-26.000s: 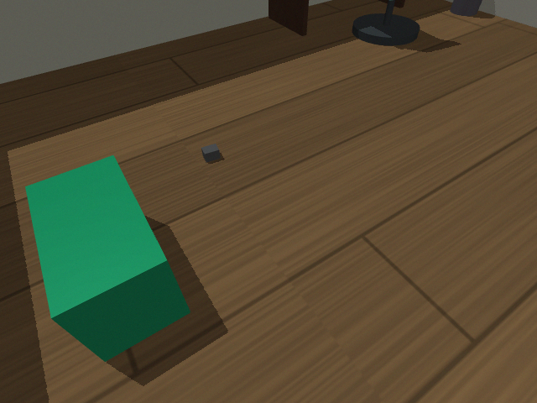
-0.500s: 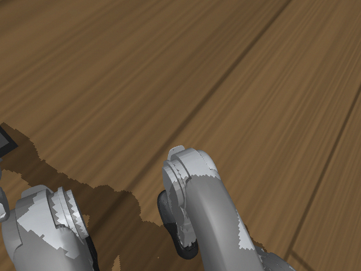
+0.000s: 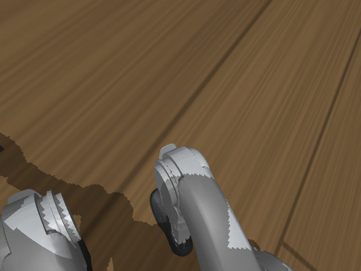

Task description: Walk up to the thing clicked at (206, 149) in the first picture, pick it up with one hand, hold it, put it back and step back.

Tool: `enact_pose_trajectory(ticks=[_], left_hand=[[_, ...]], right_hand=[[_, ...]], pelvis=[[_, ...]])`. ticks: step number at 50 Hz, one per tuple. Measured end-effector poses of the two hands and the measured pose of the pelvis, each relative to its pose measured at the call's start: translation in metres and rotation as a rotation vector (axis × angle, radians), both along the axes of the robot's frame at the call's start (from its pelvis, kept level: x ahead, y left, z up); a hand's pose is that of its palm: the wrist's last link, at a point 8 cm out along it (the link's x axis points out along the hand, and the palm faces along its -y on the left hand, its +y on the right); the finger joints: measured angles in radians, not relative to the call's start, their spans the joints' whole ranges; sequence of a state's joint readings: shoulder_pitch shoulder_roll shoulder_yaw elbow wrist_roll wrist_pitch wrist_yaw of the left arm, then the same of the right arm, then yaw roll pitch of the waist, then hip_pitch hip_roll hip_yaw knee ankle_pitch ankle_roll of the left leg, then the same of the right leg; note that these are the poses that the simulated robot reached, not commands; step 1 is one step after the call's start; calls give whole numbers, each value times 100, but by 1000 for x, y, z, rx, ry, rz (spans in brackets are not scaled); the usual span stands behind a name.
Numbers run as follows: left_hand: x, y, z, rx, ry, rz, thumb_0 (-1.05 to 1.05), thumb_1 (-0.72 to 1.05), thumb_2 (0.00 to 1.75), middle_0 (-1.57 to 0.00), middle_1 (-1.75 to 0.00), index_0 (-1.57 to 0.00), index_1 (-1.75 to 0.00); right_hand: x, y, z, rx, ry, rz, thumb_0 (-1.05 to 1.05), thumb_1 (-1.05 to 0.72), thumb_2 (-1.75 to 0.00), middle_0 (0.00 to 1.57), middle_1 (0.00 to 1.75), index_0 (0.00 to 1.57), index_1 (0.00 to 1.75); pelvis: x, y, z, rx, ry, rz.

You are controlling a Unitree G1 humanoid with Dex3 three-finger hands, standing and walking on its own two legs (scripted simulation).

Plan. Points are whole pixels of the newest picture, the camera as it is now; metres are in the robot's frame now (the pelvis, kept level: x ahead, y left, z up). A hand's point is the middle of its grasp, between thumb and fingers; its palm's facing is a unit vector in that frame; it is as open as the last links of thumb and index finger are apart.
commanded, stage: open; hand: left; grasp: from above
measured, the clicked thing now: out of the picture +0.42 +0.32 -0.27
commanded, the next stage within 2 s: withdraw in 0.92 s
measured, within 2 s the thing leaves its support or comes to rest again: rests again in 1.34 s
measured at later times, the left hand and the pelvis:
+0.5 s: hand out of the picture +0.41 +0.32 -0.24, palm faces -0.34 -0.28 -0.90, open 11.3 cm; pelvis +0.00 +0.00 +0.00, yaw -1 degrees
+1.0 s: hand out of the picture +0.41 +0.32 -0.24, palm faces -0.34 -0.28 -0.90, open 12.3 cm; pelvis +0.00 +0.00 +0.01, yaw -1 degrees
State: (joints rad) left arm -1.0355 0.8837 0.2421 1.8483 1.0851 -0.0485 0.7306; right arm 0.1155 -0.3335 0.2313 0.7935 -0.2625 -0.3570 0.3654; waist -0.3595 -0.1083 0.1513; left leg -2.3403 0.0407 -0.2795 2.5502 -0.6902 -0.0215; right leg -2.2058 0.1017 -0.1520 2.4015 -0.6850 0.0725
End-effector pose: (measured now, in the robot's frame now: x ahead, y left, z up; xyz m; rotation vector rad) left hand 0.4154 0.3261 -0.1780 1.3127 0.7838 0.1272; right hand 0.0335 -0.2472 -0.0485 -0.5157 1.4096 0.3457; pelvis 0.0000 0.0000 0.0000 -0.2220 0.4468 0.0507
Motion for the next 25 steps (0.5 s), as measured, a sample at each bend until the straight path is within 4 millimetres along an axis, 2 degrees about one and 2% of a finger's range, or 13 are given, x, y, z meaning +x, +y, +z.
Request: enact_pose_trajectory(ticks=[10,25], left_hand=[[-2,-1,-3,-6,5,-4,-2,5,49,-68,-53,-71,-50],[1,2,-7,4,-4,-9,-1,-10,68,-51,-63,-49,-64]], right_hand=[[-4,3,4,5,5,14,0,-89,-90,20,30,19,30],[-5,2,13,-9,17,23,0,-89,-90,20,30,20,30]], pelvis=[[-2,-1,2,-3,-9,-2],[-2,1,4,-14,-9,-3]])
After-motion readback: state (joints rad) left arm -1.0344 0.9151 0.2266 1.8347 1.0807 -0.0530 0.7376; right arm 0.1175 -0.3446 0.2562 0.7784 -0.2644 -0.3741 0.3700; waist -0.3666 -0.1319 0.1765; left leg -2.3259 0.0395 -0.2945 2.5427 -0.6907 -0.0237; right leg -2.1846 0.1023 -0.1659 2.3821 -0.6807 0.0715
